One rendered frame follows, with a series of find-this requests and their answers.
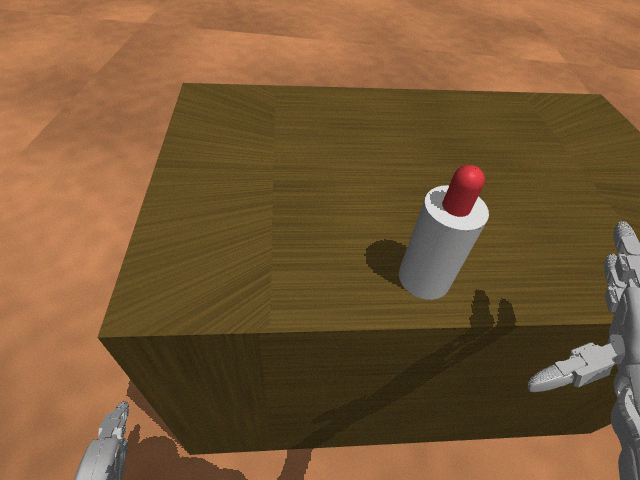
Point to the bottle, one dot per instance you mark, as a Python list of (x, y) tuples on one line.
[(449, 223)]

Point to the right robot hand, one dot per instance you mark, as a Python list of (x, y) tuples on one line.
[(591, 362)]

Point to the left robot hand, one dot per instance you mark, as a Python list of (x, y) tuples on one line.
[(104, 458)]

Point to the right robot arm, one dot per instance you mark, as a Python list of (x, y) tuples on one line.
[(625, 420)]

